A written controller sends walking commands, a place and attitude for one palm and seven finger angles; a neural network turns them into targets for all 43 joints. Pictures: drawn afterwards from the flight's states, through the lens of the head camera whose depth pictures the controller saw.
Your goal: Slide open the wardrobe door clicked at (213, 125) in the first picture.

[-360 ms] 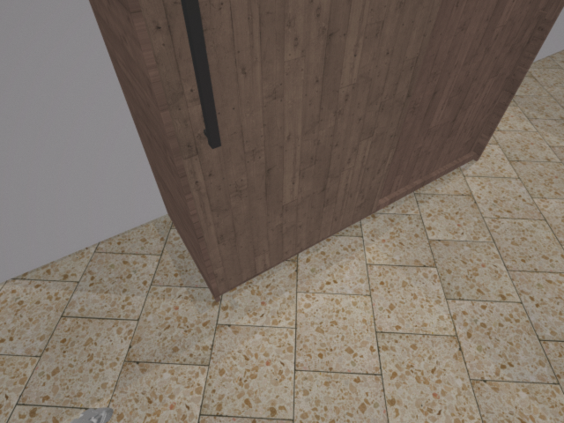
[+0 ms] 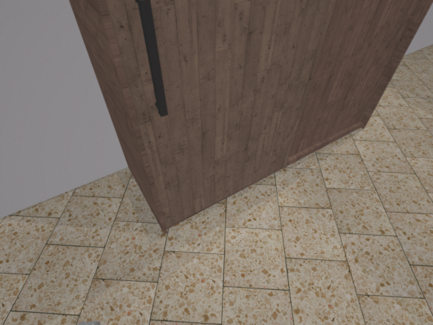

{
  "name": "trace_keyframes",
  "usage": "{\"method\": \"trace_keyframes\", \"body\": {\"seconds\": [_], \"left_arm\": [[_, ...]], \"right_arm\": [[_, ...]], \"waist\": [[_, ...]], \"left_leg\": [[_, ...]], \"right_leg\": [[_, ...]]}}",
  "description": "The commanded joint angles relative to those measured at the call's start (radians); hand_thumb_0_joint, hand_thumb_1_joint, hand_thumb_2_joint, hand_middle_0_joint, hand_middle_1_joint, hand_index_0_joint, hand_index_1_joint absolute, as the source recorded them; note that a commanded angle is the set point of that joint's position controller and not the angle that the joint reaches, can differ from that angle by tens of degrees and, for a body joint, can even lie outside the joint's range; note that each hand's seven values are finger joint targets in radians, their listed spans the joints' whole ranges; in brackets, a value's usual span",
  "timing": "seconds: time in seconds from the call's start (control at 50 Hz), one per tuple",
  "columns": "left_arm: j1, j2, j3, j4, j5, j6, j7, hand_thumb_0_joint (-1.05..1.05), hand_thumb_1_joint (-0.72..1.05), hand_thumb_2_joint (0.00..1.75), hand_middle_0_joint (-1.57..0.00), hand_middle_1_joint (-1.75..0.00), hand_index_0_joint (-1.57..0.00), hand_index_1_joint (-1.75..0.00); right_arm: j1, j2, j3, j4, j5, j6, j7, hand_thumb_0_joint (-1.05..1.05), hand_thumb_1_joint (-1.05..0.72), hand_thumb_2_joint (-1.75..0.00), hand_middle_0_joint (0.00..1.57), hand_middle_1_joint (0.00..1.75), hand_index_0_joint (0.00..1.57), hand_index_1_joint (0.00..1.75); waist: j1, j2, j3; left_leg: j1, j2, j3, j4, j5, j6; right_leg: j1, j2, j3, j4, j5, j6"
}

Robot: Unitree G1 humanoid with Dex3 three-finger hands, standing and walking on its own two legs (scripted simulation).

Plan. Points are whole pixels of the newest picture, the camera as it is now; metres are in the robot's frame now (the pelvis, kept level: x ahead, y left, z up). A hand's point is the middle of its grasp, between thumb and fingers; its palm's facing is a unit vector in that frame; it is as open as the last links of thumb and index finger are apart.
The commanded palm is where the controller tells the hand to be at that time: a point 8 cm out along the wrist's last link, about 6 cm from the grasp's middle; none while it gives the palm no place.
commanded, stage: stand and wait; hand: left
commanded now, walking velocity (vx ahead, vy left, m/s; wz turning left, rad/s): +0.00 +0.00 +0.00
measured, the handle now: (152, 62) +0.71 +0.22 +0.14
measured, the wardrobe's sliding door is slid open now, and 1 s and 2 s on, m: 0.00 0.00 0.00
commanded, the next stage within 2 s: look at it before walking up in 0.46 s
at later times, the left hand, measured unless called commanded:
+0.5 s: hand out of the picture +0.07 +0.24 -0.15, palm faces -0.04 -0.94 -0.34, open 7.4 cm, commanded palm none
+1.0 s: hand out of the picture +0.08 +0.24 -0.15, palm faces -0.03 -0.94 -0.34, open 7.4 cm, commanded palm none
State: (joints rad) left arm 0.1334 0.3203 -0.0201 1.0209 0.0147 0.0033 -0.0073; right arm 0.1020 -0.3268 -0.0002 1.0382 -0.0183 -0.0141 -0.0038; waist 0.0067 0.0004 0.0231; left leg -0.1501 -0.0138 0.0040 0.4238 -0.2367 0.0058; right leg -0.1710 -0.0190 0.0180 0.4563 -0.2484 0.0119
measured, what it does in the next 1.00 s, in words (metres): stands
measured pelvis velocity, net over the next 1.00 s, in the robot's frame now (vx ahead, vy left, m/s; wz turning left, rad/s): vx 0.00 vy -0.01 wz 0.01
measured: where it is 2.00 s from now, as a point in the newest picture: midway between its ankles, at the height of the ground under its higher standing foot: outside the picture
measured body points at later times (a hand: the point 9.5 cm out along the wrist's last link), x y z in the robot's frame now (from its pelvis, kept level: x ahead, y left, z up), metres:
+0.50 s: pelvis -0.01 -0.01 +0.00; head +0.00 -0.02 +0.45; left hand +0.07 +0.29 -0.12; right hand +0.06 -0.31 -0.13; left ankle +0.00 +0.12 -0.74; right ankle +0.00 -0.13 -0.74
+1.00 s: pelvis +0.00 -0.01 +0.00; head +0.01 -0.01 +0.45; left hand +0.08 +0.29 -0.12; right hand +0.08 -0.31 -0.13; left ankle +0.00 +0.12 -0.74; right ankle +0.00 -0.13 -0.74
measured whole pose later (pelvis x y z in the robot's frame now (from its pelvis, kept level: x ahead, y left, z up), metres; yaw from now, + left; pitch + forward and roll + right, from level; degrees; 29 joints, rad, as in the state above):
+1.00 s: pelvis +0.00 -0.01 +0.00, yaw +0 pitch -2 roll +0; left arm 0.12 0.34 -0.01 1.08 0.01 -0.01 -0.01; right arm 0.11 -0.34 0.00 1.11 -0.01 -0.02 -0.01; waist 0.00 0.00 0.04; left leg -0.13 0.00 -0.01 0.36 -0.20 -0.01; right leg -0.14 0.00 0.01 0.38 -0.21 0.00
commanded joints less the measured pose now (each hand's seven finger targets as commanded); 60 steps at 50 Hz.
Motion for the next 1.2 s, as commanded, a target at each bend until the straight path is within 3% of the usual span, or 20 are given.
{"method": "trace_keyframes", "body": {"seconds": [0.0, 0.26, 0.36, 0.88, 1.18], "left_arm": [[-0.054, 0.220, 0.057, -0.057, -0.002, -0.026, 0.019, 0.00, 0.90, 0.90, -0.20, -0.30, -0.20, -0.30], [-0.049, 0.231, 0.057, -0.014, -0.006, -0.032, 0.019, 0.00, 0.90, 0.90, -0.20, -0.30, -0.20, -0.30], [-0.053, 0.234, 0.056, -0.008, -0.004, -0.030, 0.018, 0.00, 0.90, 0.90, -0.20, -0.30, -0.20, -0.30], [-0.058, 0.231, 0.057, -0.008, -0.004, -0.034, 0.018, 0.00, 0.90, 0.90, -0.20, -0.30, -0.20, -0.30], [-0.053, 0.234, 0.058, -0.002, -0.003, -0.032, 0.017, 0.00, 0.90, 0.90, -0.20, -0.30, -0.20, -0.30]], "right_arm": [[-0.050, -0.207, -0.044, -0.055, 0.005, -0.023, -0.011, 0.00, -0.90, -0.90, 0.20, 0.30, 0.20, 0.30], [-0.020, -0.216, -0.037, -0.003, 0.009, -0.022, -0.012, 0.00, -0.90, -0.90, 0.20, 0.30, 0.20, 0.30], [-0.019, -0.216, -0.036, 0.008, 0.008, -0.019, -0.010, 0.00, -0.90, -0.90, 0.20, 0.30, 0.20, 0.30], [-0.031, -0.219, -0.034, 0.010, 0.010, -0.026, -0.013, 0.00, -0.90, -0.90, 0.20, 0.30, 0.20, 0.30], [-0.038, -0.224, -0.033, 0.012, 0.011, -0.024, -0.015, 0.00, -0.90, -0.90, 0.20, 0.30, 0.20, 0.30]], "waist": [[-0.008, 0.000, -0.050], [-0.008, -0.020, -0.056], [-0.007, -0.017, -0.020], [-0.005, -0.005, -0.072], [-0.007, -0.005, -0.054]], "left_leg": [[0.001, 0.116, -0.096, -0.090, 0.120, 0.029], [0.008, 0.122, -0.098, -0.099, 0.125, 0.021], [-0.012, 0.119, -0.102, -0.113, 0.071, 0.019], [0.036, 0.131, -0.102, -0.115, 0.196, 0.017], [0.050, 0.134, -0.098, -0.131, 0.186, 0.015]], "right_leg": [[-0.003, -0.089, 0.091, -0.092, 0.124, -0.043], [0.019, -0.100, 0.102, -0.123, 0.131, -0.049], [-0.006, -0.097, 0.110, -0.147, 0.048, -0.047], [0.049, -0.100, 0.088, -0.132, 0.205, -0.042], [0.040, -0.095, 0.096, -0.149, 0.201, -0.042]]}}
